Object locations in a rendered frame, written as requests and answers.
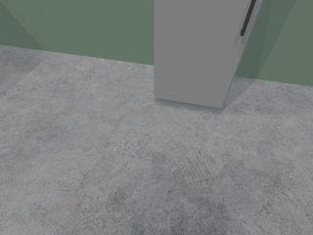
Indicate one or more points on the fridge door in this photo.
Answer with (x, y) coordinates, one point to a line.
(198, 48)

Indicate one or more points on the handle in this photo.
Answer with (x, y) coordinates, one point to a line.
(251, 6)

